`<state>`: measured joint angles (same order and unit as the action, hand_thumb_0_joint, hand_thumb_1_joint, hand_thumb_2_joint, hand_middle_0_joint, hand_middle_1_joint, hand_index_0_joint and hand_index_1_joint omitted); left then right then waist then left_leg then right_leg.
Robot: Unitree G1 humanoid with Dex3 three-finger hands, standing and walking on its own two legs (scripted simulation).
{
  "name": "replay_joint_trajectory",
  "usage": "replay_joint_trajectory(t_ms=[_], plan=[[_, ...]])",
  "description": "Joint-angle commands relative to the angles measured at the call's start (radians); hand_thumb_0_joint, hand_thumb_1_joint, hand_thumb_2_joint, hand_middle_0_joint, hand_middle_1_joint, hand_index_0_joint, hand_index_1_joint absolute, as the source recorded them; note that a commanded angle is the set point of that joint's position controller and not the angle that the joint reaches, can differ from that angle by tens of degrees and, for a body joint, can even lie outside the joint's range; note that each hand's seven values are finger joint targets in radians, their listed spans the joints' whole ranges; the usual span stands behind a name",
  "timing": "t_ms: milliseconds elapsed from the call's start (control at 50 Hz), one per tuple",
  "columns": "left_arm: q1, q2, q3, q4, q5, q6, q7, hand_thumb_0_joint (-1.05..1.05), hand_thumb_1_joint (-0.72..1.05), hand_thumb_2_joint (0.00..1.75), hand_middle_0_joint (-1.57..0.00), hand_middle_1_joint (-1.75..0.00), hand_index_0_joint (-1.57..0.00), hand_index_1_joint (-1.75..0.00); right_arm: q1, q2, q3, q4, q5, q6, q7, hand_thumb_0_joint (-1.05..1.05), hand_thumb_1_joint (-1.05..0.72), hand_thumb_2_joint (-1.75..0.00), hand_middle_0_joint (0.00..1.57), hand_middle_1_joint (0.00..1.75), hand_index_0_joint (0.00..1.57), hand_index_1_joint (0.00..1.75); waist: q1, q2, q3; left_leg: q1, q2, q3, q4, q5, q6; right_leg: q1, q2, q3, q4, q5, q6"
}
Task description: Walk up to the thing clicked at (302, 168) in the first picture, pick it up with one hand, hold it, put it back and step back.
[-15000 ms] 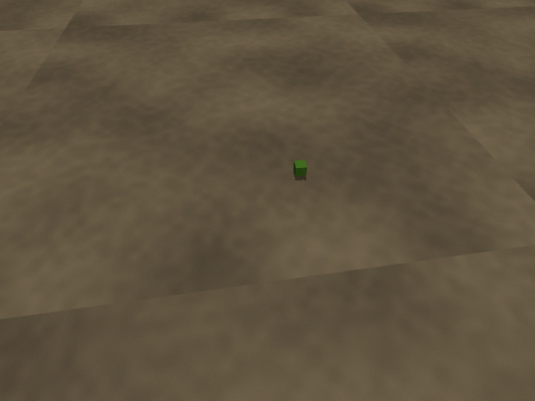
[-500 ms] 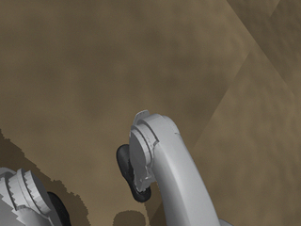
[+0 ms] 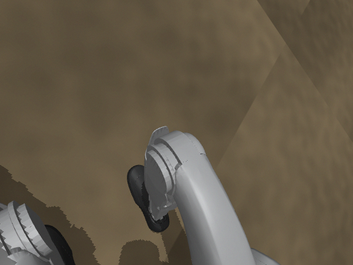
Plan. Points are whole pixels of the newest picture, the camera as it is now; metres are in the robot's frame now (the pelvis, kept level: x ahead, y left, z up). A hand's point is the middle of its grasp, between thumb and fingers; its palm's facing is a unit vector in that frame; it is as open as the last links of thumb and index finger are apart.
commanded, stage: close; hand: left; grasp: from above
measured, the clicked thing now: out of the picture +0.47 +0.29 -0.28
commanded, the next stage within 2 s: settle in 1.06 s
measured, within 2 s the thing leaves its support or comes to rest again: leaves its support in 1.48 s
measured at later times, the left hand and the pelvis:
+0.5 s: hand out of the picture +0.46 +0.28 -0.25, palm faces -0.35 -0.27 -0.90, open 9.6 cm; pelvis -0.01 +0.00 +0.00, yaw -1 degrees
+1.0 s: hand out of the picture +0.47 +0.28 -0.25, palm faces -0.35 -0.26 -0.90, open 9.0 cm; pelvis -0.01 +0.00 +0.01, yaw -1 degrees
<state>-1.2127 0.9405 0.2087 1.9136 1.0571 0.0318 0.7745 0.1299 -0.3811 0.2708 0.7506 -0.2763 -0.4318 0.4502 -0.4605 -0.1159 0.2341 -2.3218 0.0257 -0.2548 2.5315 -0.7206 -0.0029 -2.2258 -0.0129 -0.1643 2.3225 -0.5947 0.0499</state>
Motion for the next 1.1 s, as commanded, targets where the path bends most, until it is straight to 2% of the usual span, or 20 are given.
replay_joint_trajectory(t_ms=[0,60,80,100,260,300,380,420,460,480,600,620,680,700,740,800,880,960,1000,1080], plan=[[-0.249,0.193,-0.012,-0.092,-0.006,0.005,0.032,0.0,0.0,0.55,-0.56,-0.59,-0.55,-0.59,0.232,-0.34,-0.072,0.025,0.012,0.009,-0.011,0.0,-0.9,-0.91,0.2,0.3,0.2,0.3,-0.071,0.514,-0.65,0.451,0.02,0.096,-0.27,0.198,0.005,0.413,0.049,-0.091,-0.196,0.218,-0.058],[-0.249,0.214,-0.007,-0.088,-0.001,0.004,0.026,0.0,0.02,0.54,-0.58,-0.56,-0.57,-0.57,0.24,-0.347,-0.063,0.018,0.012,0.015,-0.016,0.0,-0.9,-0.91,0.2,0.3,0.2,0.3,-0.076,0.507,-0.654,0.442,0.02,0.098,-0.271,0.207,0.007,0.431,0.056,-0.094,-0.198,0.223,-0.058],[-0.254,0.197,-0.019,-0.098,0.0,0.003,0.019,0.0,0.03,0.54,-0.6,-0.55,-0.59,-0.56,0.236,-0.335,-0.059,0.01,0.011,0.013,-0.017,0.0,-0.9,-0.91,0.2,0.3,0.2,0.3,-0.082,0.493,-0.63,0.431,0.017,0.1,-0.261,0.197,0.01,0.417,0.052,-0.094,-0.201,0.215,-0.056],[-0.255,0.221,-0.01,-0.098,0.0,0.001,0.02,0.0,0.04,0.52,-0.6,-0.55,-0.59,-0.56,0.245,-0.347,-0.06,0.014,0.013,0.017,-0.019,0.0,-0.9,-0.9,0.2,0.3,0.2,0.3,-0.081,0.504,-0.634,0.432,0.02,0.099,-0.27,0.199,0.009,0.424,0.054,-0.094,-0.202,0.214,-0.057],[-0.257,0.193,-0.039,-0.102,0.001,-0.01,0.01,0.0,0.15,0.47,-0.67,-0.5,-0.67,-0.51,0.24,-0.346,-0.048,-0.005,0.009,0.017,-0.031,0.0,-0.89,-0.9,0.2,0.3,0.2,0.3,-0.094,0.495,-0.586,0.438,0.022,0.085,-0.285,0.156,0.005,0.385,0.054,-0.109,-0.205,0.179,-0.057],[-0.262,0.197,-0.038,-0.109,0.001,-0.01,0.01,0.0,0.16,0.46,-0.68,-0.47,-0.68,-0.48,0.252,-0.352,-0.048,-0.007,0.009,0.019,-0.031,0.0,-0.89,-0.9,0.2,0.3,0.2,0.3,-0.098,0.5,-0.608,0.455,0.024,0.08,-0.288,0.171,0.003,0.393,0.057,-0.111,-0.208,0.19,-0.058],[-0.247,0.189,-0.052,-0.105,-0.006,-0.009,0.01,0.0,0.21,0.46,-0.73,-0.46,-0.72,-0.47,0.241,-0.345,-0.041,-0.012,0.011,0.018,-0.034,0.0,-0.9,-0.9,0.2,0.3,0.2,0.3,-0.097,0.483,-0.587,0.427,0.022,0.09,-0.277,0.173,0.006,0.408,0.055,-0.104,-0.213,0.199,-0.053],[-0.251,0.222,-0.042,-0.112,-0.002,-0.012,0.014,0.0,0.24,0.45,-0.75,-0.45,-0.74,-0.46,0.249,-0.358,-0.045,-0.007,0.013,0.021,-0.038,0.0,-0.89,-0.9,0.2,0.3,0.2,0.3,-0.092,0.498,-0.618,0.44,0.026,0.089,-0.284,0.174,0.005,0.424,0.062,-0.103,-0.219,0.2,-0.055],[-0.256,0.232,-0.035,-0.109,-0.001,-0.012,0.014,0.0,0.26,0.42,-0.76,-0.43,-0.76,-0.44,0.251,-0.36,-0.046,-0.009,0.014,0.021,-0.042,0.0,-0.9,-0.9,0.2,0.3,0.2,0.3,-0.094,0.5,-0.601,0.436,0.025,0.089,-0.293,0.159,0.005,0.426,0.059,-0.103,-0.222,0.187,-0.056],[-0.249,0.228,-0.039,-0.11,-0.003,-0.012,0.013,0.0,0.27,0.41,-0.77,-0.43,-0.77,-0.43,0.237,-0.355,-0.043,-0.016,0.015,0.021,-0.043,0.0,-0.9,-0.9,0.2,0.3,0.2,0.3,-0.089,0.485,-0.588,0.414,0.025,0.091,-0.285,0.139,0.006,0.417,0.056,-0.101,-0.222,0.172,-0.053],[-0.246,0.217,-0.039,-0.127,0.001,-0.011,0.011,0.0,0.36,0.43,-0.84,-0.42,-0.83,-0.43,0.246,-0.348,-0.043,-0.021,0.009,0.025,-0.04,0.0,-0.89,-0.9,0.2,0.3,0.2,0.3,-0.09,0.509,-0.609,0.457,0.027,0.089,-0.289,0.185,0.002,0.427,0.061,-0.106,-0.217,0.207,-0.056],[-0.248,0.242,-0.025,-0.116,0.005,-0.009,0.019,0.0,0.37,0.43,-0.84,-0.43,-0.84,-0.43,0.256,-0.361,-0.047,-0.014,0.013,0.027,-0.044,0.0,-0.89,-0.9,0.2,0.3,0.2,0.3,-0.085,0.513,-0.623,0.458,0.029,0.087,-0.297,0.183,0.001,0.425,0.063,-0.106,-0.222,0.204,-0.058],[-0.242,0.214,-0.03,-0.1,0.005,-0.001,0.02,0.0,0.4,0.43,-0.87,-0.41,-0.86,-0.42,0.255,-0.356,-0.051,-0.016,0.013,0.03,-0.043,0.0,-0.89,-0.9,0.2,0.3,0.2,0.3,-0.093,0.527,-0.599,0.464,0.032,0.076,-0.311,0.158,-0.005,0.399,0.059,-0.113,-0.217,0.186,-0.061],[-0.241,0.187,-0.049,-0.105,-0.006,-0.001,0.011,0.0,0.43,0.42,-0.89,-0.4,-0.88,-0.41,0.234,-0.344,-0.047,-0.023,0.014,0.027,-0.043,0.0,-0.89,-0.9,0.2,0.3,0.2,0.3,-0.102,0.501,-0.579,0.439,0.029,0.079,-0.295,0.144,0.0,0.393,0.058,-0.11,-0.219,0.181,-0.056],[-0.232,0.221,-0.035,-0.104,-0.001,-0.001,0.009,0.0,0.46,0.43,-0.9,-0.42,-0.9,-0.43,0.26,-0.36,-0.05,-0.016,0.016,0.03,-0.047,0.0,-0.89,-0.9,0.2,0.3,0.2,0.3,-0.094,0.505,-0.609,0.443,0.027,0.087,-0.302,0.168,0.002,0.422,0.064,-0.106,-0.228,0.195,-0.058],[-0.233,0.227,-0.035,-0.108,-0.001,-0.001,0.006,0.0,0.48,0.44,-0.91,-0.42,-0.91,-0.43,0.258,-0.352,-0.043,-0.019,0.016,0.031,-0.047,0.0,-0.89,-0.9,0.2,0.3,0.2,0.3,-0.082,0.501,-0.616,0.44,0.028,0.091,-0.293,0.192,0.004,0.429,0.061,-0.104,-0.226,0.211,-0.056],[-0.228,0.196,-0.053,-0.105,-0.01,-0.002,-0.006,0.0,0.54,0.44,-0.96,-0.42,-0.96,-0.42,0.246,-0.345,-0.043,-0.025,0.016,0.032,-0.05,0.0,-0.89,-0.9,0.2,0.3,0.2,0.3,-0.094,0.494,-0.588,0.435,0.027,0.086,-0.299,0.157,0.002,0.41,0.059,-0.108,-0.225,0.187,-0.055],[-0.213,0.215,-0.057,-0.109,-0.006,-0.01,-0.018,0.0,0.57,0.41,-0.99,-0.37,-0.99,-0.38,0.244,-0.351,-0.039,-0.029,0.017,0.034,-0.053,0.0,-0.89,-0.9,0.2,0.3,0.2,0.3,-0.085,0.491,-0.578,0.436,0.026,0.085,-0.303,0.152,0.003,0.4,0.059,-0.108,-0.222,0.177,-0.057],[-0.214,0.186,-0.071,-0.109,-0.006,-0.013,-0.025,0.0,0.59,0.44,-1.01,-0.4,-1.0,-0.41,0.252,-0.346,-0.037,-0.03,0.015,0.035,-0.054,0.0,-0.89,-0.9,0.2,0.3,0.2,0.3,-0.096,0.483,-0.593,0.454,0.024,0.085,-0.298,0.173,0.003,0.409,0.061,-0.11,-0.222,0.196,-0.056],[-0.23,0.21,-0.058,-0.116,-0.011,-0.011,-0.015,0.0,0.64,0.48,-1.05,-0.4,-1.04,-0.42,0.257,-0.352,-0.035,-0.034,0.016,0.037,-0.054,0.0,-0.89,-0.9,0.2,0.3,0.2,0.3,-0.086,0.474,-0.579,0.43,0.026,0.085,-0.3,0.158,0.005,0.404,0.059,-0.108,-0.23,0.184,-0.054]])
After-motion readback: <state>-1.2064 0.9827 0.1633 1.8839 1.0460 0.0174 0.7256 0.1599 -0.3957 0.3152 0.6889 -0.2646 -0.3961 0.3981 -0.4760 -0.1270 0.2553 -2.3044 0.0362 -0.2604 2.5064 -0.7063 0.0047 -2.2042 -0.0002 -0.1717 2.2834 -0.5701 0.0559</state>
